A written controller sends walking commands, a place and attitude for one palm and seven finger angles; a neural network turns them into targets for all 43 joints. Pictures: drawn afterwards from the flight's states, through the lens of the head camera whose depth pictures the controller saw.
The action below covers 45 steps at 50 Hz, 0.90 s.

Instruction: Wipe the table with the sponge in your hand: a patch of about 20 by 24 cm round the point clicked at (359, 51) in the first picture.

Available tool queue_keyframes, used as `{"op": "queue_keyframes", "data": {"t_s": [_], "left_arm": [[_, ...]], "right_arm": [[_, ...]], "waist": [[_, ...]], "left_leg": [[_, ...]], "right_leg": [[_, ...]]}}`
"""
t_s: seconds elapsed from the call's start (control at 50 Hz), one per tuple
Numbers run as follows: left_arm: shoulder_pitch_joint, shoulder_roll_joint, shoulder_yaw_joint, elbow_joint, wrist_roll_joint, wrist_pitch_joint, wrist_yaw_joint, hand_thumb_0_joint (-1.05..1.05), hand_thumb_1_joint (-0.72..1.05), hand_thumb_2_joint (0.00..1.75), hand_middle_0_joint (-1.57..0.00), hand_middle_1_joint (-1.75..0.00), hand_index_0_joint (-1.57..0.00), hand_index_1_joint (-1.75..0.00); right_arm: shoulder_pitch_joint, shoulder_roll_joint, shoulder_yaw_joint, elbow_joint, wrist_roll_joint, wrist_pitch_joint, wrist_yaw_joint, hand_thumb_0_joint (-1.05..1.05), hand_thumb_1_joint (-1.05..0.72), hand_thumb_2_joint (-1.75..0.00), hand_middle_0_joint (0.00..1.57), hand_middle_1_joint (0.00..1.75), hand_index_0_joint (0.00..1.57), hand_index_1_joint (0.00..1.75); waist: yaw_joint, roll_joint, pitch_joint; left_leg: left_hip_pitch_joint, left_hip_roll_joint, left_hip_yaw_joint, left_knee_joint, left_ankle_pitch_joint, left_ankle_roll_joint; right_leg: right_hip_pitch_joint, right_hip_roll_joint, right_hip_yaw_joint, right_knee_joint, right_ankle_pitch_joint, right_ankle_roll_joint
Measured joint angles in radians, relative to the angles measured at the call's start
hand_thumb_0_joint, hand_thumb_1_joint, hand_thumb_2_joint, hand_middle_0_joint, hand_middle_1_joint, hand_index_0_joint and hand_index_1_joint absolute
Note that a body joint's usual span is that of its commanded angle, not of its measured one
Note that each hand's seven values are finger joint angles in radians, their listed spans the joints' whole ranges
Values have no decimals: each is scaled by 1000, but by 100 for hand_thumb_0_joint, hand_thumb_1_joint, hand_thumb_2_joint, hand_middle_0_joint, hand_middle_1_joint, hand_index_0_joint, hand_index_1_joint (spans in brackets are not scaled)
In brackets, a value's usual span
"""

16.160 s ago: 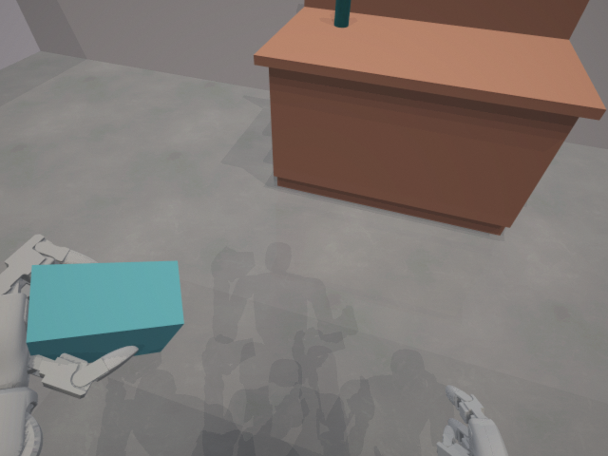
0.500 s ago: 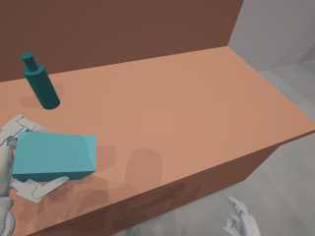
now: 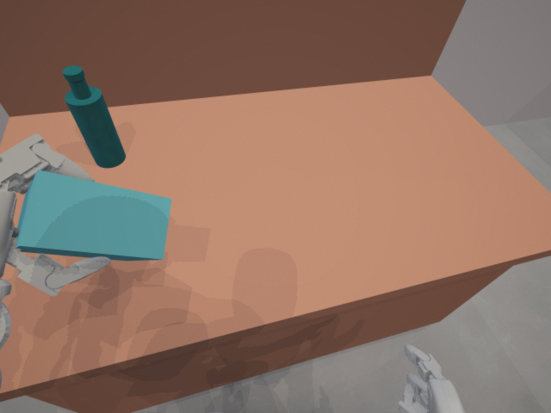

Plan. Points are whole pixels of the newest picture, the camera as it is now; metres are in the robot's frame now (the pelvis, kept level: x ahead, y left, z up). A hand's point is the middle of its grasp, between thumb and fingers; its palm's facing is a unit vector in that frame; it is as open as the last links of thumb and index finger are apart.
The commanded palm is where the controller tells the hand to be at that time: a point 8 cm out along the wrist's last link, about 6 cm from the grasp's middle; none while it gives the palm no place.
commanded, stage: turn the palm down, sponge in hand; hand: left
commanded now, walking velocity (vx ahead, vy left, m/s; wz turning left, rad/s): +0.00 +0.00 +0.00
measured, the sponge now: (111, 227) +0.26 +0.23 +0.16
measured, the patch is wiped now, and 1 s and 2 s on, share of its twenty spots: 0.00 0.00 0.00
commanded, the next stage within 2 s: none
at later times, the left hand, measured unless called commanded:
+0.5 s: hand (70, 271) +0.21 +0.25 +0.15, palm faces +0.33 -0.61 -0.72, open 10.6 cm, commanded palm +0.17 +0.27 +0.18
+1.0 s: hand (105, 275) +0.22 +0.23 +0.13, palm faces +0.17 -0.39 -0.91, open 10.6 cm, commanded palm +0.19 +0.25 +0.18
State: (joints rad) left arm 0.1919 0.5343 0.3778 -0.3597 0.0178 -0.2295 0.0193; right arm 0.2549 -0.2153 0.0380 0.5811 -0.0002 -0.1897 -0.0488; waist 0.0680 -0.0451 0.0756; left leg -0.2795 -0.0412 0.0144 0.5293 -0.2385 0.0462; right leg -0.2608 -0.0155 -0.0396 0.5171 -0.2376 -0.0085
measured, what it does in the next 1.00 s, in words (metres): shifts its weight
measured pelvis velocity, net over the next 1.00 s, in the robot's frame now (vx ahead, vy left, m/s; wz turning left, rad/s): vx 0.01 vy -0.05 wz -0.01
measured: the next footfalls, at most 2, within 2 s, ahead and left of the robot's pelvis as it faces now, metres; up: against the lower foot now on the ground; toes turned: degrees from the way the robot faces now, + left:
none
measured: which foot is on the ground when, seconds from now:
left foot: down 0.00-1.00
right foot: down 0.00-1.00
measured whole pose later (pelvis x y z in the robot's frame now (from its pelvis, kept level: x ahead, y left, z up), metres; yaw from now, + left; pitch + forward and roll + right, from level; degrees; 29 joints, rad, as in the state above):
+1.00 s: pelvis +0.01 -0.05 -0.01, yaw +0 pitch +1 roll +1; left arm 0.38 0.59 0.26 -0.36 0.40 0.07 0.03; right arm 0.19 -0.29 0.00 0.58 0.03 -0.05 -0.13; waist 0.08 0.08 -0.02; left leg -0.36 0.01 -0.01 0.67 -0.32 -0.02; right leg -0.36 0.04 -0.06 0.68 -0.34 -0.07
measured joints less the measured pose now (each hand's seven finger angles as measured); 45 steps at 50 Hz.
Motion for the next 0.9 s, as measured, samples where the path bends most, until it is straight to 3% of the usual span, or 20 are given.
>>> {"op": "queue_keyframes", "data": {"t_s": [0.04, 0.08, 0.12, 0.16, 0.2, 0.24, 0.34, 0.4, 0.5, 0.6, 0.7, 0.8, 0.9], "left_arm": [[-98, 15, 41, 28, -46, 102, -31, -2, -54, 102, -65, -135, -68, -134], [-92, -12, 70, 13, -83, 212, -51, -2, -54, 102, -65, -135, -68, -134], [-20, -40, 54, -30, -61, 292, -72, -2, -54, 102, -65, -135, -68, -134], [83, -52, 11, -79, -27, 327, -94, -2, -54, 102, -65, -135, -68, -134], [181, -55, -31, -115, -12, 307, -103, -2, -54, 102, -65, -135, -68, -134], [243, -49, -53, -123, -5, 245, -91, -2, -54, 102, -65, -135, -68, -134], [201, -24, -24, -76, 61, 133, 8, -2, -55, 102, -66, -134, -69, -133], [112, -16, 3, 5, 92, 160, 21, -2, -55, 102, -66, -134, -69, -133], [25, 14, -26, 129, 145, 268, -49, -2, -55, 102, -66, -134, -69, -133], [50, 49, -64, 130, 175, 235, -95, -2, -55, 102, -66, -134, -69, -132], [126, 71, -38, 48, 189, 188, -51, -2, -55, 102, -66, -134, -69, -132], [191, 82, -23, 1, 225, 241, -8, -2, -55, 102, -66, -134, -69, -132], [202, 74, -57, 9, 288, 293, -7, -1, -55, 102, -66, -133, -69, -132]], "right_arm": [[-37, -21, 10, 34, -12, 11, 22, 1, -91, -89, 20, 30, 20, 30], [-73, -36, 14, 48, 2, 26, 38, 1, -90, -89, 20, 30, 20, 30], [-98, -42, 9, 37, 9, 42, 49, 1, -90, -89, 20, 30, 20, 30], [-119, -41, 7, 13, 13, 62, 53, 1, -90, -89, 20, 30, 20, 30], [-132, -33, 6, -9, 5, 73, 47, 1, -91, -89, 20, 30, 20, 30], [-137, -21, 4, -19, -6, 74, 34, 1, -91, -89, 20, 30, 20, 30], [-129, -12, -4, 6, -22, 79, 8, 1, -91, -89, 20, 30, 20, 30], [-124, -21, 2, 31, -15, 98, -12, 1, -91, -89, 20, 30, 20, 30], [-113, -33, 16, 39, 5, 121, -56, 1, -90, -89, 20, 30, 20, 30], [-98, -33, 3, 27, 5, 113, -70, 1, -90, -89, 20, 30, 20, 30], [-68, -44, -25, 19, 5, 122, -55, 1, -91, -89, 20, 30, 20, 30], [-36, -74, -46, 8, 17, 147, -57, 1, -91, -89, 20, 30, 20, 30], [-36, -88, -50, 1, 27, 149, -77, 1, -91, -89, 20, 30, 20, 30]], "waist": [[4, 15, -8], [-3, 41, -31], [-15, 66, -49], [-25, 79, -56], [-27, 79, -57], [-23, 67, -59], [14, 52, -63], [24, 67, -68], [15, 102, -68], [-7, 116, -63], [-15, 112, -74], [-7, 117, -90], [3, 126, -92]], "left_leg": [[4, -1, -4, 11, -6, -6], [16, 4, 8, 7, -11, -6], [25, 7, 17, 3, -13, -5], [26, 9, 24, 5, -16, -5], [17, 13, 26, 18, -21, -9], [-6, 17, 19, 42, -28, -16], [-71, 31, -27, 114, -46, -42], [-91, 34, -52, 135, -48, -53], [-80, 41, -59, 125, -41, -59], [-78, 59, -44, 128, -49, -67], [-89, 72, -28, 150, -73, -78], [-90, 65, -20, 151, -85, -76], [-89, 57, -24, 146, -84, -70]], "right_leg": [[3, -1, -3, 15, -17, 2], [10, 3, 10, 12, -16, 11], [13, 6, 19, 12, -16, 11], [8, 8, 26, 22, -20, 8], [-5, 12, 27, 42, -28, 2], [-28, 15, 19, 70, -40, -5], [-72, 28, -28, 125, -65, -32], [-82, 31, -53, 141, -72, -44], [-74, 38, -60, 137, -70, -56], [-82, 57, -44, 143, -72, -67], [-102, 68, -29, 168, -91, -75], [-110, 62, -20, 183, -108, -70], [-106, 54, -24, 178, -110, -64]]}}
